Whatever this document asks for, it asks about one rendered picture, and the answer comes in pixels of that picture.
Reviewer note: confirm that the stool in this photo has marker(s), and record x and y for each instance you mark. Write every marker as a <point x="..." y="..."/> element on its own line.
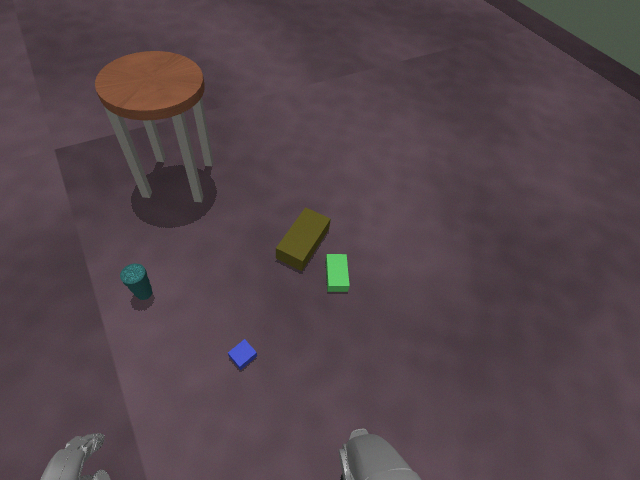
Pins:
<point x="149" y="86"/>

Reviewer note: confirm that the left robot hand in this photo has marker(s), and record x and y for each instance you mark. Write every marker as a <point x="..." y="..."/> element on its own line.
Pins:
<point x="67" y="464"/>

